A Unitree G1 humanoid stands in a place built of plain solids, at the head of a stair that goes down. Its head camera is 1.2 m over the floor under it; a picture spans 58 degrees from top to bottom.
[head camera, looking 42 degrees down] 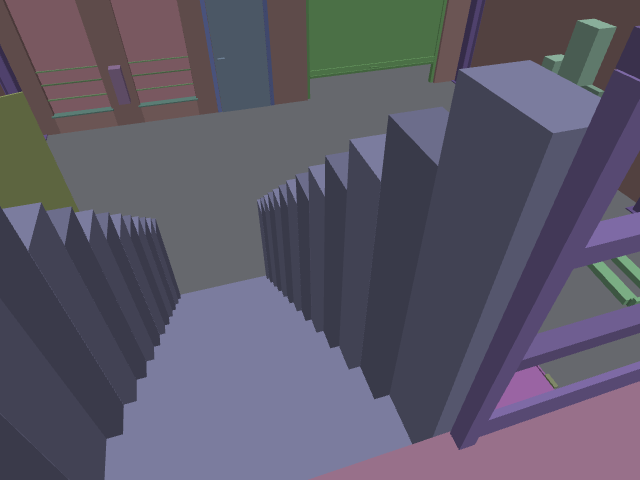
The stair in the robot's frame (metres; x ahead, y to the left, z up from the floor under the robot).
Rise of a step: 0.20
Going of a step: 0.24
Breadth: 1.03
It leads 18 degrees to the left of straight ahead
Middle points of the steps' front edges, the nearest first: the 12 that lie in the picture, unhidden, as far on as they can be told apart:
0.60 0.23 -0.19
0.84 0.31 -0.39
1.07 0.38 -0.59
1.30 0.45 -0.78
1.53 0.53 -0.98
1.76 0.60 -1.17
1.99 0.67 -1.37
2.22 0.75 -1.56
2.46 0.82 -1.76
2.69 0.89 -1.96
2.92 0.97 -2.15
3.15 1.04 -2.35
